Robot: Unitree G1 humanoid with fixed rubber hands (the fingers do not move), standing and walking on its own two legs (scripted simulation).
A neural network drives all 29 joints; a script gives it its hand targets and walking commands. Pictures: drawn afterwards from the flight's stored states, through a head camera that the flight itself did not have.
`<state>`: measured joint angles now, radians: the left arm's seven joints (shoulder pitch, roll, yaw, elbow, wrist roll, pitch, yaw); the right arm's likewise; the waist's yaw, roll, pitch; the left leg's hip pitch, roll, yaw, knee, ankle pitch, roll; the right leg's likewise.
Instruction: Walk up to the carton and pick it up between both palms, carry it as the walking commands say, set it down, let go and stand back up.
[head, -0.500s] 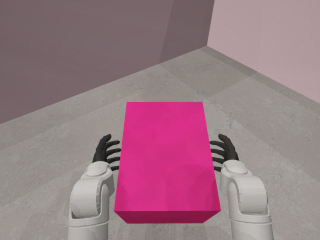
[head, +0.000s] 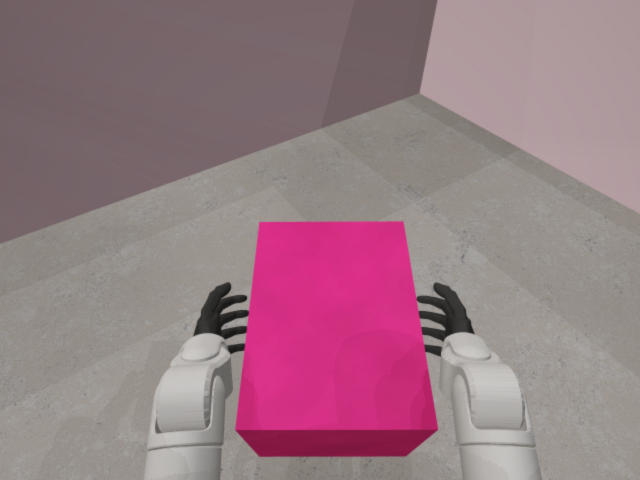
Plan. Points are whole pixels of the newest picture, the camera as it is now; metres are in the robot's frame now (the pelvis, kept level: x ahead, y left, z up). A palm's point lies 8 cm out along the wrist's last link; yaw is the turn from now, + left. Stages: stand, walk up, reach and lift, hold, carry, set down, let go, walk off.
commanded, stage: carry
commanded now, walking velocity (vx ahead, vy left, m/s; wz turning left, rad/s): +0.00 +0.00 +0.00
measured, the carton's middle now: (331, 338) +0.34 +0.00 -0.04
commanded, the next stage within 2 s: hold in 1.70 s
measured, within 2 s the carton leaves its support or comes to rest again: neither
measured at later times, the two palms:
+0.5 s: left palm (208, 358) +0.27 +0.15 +0.03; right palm (452, 356) +0.27 -0.14 +0.04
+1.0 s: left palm (196, 393) +0.23 +0.16 +0.04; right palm (461, 394) +0.22 -0.14 +0.04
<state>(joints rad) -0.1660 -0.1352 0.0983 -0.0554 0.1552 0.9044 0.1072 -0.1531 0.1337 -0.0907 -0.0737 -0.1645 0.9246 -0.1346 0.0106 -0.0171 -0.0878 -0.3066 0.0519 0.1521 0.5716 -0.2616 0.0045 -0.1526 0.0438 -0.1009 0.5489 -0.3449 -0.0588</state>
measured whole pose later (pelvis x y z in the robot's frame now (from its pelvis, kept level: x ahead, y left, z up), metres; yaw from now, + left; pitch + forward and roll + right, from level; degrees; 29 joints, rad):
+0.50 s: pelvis -0.01 +0.00 -0.01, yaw +0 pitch +4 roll +1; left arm -0.19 -0.14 0.13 0.05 0.18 0.81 0.08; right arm -0.18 0.14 -0.12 0.03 -0.20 0.83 -0.10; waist 0.01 -0.01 -0.09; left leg -0.32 0.05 0.16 0.59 -0.32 0.01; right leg -0.15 0.04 -0.10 0.53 -0.42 -0.07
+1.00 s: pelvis -0.06 +0.01 -0.01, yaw +0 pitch +1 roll +0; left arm -0.20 -0.14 0.14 0.12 0.20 0.80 0.07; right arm -0.19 0.14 -0.13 0.10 -0.21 0.82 -0.09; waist 0.01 -0.01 -0.10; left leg -0.33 0.05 0.17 0.56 -0.25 0.03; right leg -0.16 0.04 -0.10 0.52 -0.38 -0.07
